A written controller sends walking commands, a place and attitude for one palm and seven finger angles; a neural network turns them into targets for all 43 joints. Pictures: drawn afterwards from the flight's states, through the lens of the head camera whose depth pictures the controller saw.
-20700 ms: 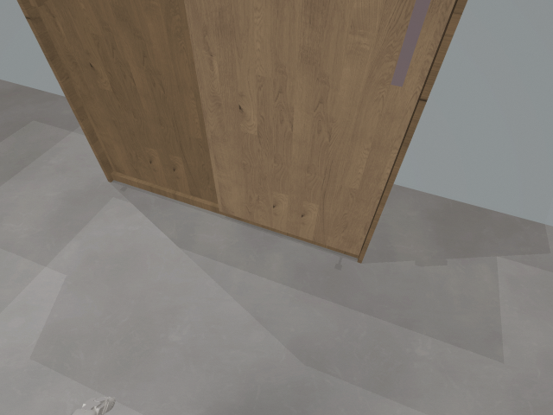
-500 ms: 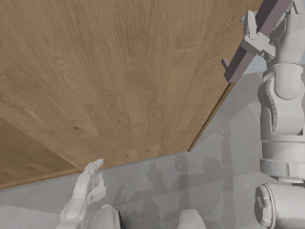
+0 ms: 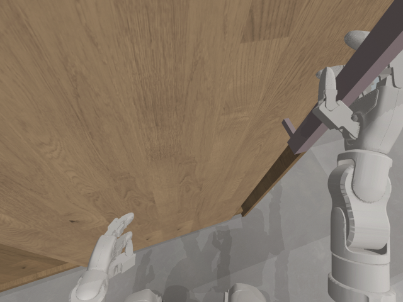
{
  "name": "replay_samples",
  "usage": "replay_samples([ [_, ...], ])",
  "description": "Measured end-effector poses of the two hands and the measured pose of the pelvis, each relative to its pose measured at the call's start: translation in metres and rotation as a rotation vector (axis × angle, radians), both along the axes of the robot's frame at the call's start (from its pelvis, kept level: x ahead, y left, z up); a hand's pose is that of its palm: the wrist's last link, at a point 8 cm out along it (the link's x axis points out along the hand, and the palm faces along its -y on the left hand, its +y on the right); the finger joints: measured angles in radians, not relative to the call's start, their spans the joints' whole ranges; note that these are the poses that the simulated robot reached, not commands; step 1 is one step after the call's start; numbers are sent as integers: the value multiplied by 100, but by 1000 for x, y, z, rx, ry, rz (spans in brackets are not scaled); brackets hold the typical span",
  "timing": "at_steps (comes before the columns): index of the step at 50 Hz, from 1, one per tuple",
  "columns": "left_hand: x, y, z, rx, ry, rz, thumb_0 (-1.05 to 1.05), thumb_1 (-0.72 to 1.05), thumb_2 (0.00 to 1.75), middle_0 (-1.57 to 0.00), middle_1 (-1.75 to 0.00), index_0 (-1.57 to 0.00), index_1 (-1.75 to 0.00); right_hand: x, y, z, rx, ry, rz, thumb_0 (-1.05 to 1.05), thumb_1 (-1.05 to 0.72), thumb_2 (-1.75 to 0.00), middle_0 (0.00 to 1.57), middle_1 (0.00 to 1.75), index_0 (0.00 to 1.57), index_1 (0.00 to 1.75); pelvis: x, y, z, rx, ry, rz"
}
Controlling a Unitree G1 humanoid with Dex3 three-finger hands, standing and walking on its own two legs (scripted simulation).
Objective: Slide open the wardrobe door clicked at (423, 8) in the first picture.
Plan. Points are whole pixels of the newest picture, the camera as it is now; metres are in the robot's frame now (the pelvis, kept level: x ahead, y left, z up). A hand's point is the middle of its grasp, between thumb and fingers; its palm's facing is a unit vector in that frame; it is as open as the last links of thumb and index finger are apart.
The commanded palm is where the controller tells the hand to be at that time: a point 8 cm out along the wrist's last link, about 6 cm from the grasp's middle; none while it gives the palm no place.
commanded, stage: step sideways, sliding the door along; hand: right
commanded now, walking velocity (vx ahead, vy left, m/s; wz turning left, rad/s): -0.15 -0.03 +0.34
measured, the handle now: (333, 80) +0.37 -0.20 +0.23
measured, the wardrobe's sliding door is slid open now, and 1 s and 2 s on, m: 0.07 0.24 0.35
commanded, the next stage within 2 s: none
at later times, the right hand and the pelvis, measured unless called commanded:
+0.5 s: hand (259, 125) +0.30 -0.07 +0.23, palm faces -0.15 +0.99 +0.00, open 7.7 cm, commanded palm +0.29 -0.09 +0.21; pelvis +0.05 -0.01 +0.00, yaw +10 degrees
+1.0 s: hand (213, 137) +0.29 -0.02 +0.23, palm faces -0.18 +0.98 +0.04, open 7.5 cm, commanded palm +0.27 -0.03 +0.21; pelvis -0.03 +0.03 +0.02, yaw +14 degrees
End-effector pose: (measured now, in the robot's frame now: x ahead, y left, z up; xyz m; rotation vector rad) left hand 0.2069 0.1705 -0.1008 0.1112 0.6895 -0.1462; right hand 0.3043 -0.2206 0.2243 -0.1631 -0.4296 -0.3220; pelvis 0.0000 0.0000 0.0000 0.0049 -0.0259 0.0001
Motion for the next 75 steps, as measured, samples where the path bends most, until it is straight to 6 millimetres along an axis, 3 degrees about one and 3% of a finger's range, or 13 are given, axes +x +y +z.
replay_samples([
  [2,11,3,-1,0,3,-3,2,90,90,-20,-30,-22,-31,-2,9,0,3,-3,-2,-11,-59,-81,46,141,23,118,4,0,2,-15,26,2],
  [7,6,21,10,73,66,48,1,91,90,-20,-30,-25,-33,-8,31,0,63,-9,88,-7,-60,-77,45,141,25,117,11,-15,17,-24,69,2],
  [10,2,28,14,114,88,100,1,91,90,-20,-30,-24,-33,-8,42,-3,97,-45,222,-4,-63,-75,45,141,22,114,21,-29,13,12,68,41],
  [16,-3,21,29,131,76,169,2,91,90,-20,-30,-21,-31,-5,66,-7,137,-103,456,-3,-63,-74,45,141,18,120,37,-36,15,46,40,130],
  [22,-7,19,29,90,55,238,1,90,90,-20,-30,-17,-29,-9,83,-6,95,-95,514,-3,-60,-70,43,140,15,120,45,-24,13,57,-13,192],
  [29,-15,46,13,45,-51,214,1,90,90,-21,-30,-23,-34,-14,104,-11,66,-158,430,-8,-66,-78,45,140,6,116,46,16,-14,31,-64,141],
  [33,-17,72,4,53,-65,179,2,90,90,-21,-30,-30,-37,-17,113,-11,61,-165,371,-12,-64,-82,48,140,10,110,25,32,-21,9,-52,145],
  [38,-33,92,21,78,-42,217,2,91,90,-20,-30,-27,-35,-22,125,-10,101,-116,365,-11,-63,-82,47,141,14,114,-5,31,-2,-35,-21,183],
  [48,-98,104,47,160,-11,344,2,91,90,-20,-30,-21,-31,-24,144,-8,104,-94,521,-5,-65,-75,44,141,8,123,-29,24,9,16,-21,224],
  [58,-151,120,51,131,140,348,2,90,90,-21,-30,-21,-30,-29,159,-5,128,-47,485,0,-63,-83,44,141,14,131,-55,59,31,117,-4,302],
  [67,-147,178,24,61,22,291,2,90,90,-21,-30,-21,-30,-37,179,-3,57,-57,244,-5,-59,-83,45,141,17,127,-95,124,7,45,-22,267],
  [70,-149,203,17,68,23,333,2,90,90,-21,-30,-21,-30,-41,186,-1,52,-26,196,-6,-60,-83,47,141,17,126,-107,130,8,38,-8,251],
  [75,-168,232,25,157,60,394,2,91,90,-20,-30,-20,-30,-45,197,-1,60,-11,208,-5,-63,-79,47,141,16,127,-118,132,13,-12,23,234],
])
